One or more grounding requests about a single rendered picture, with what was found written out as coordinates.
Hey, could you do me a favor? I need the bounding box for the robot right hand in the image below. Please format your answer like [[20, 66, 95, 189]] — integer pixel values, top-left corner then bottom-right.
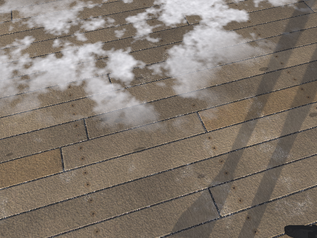
[[284, 224, 317, 238]]

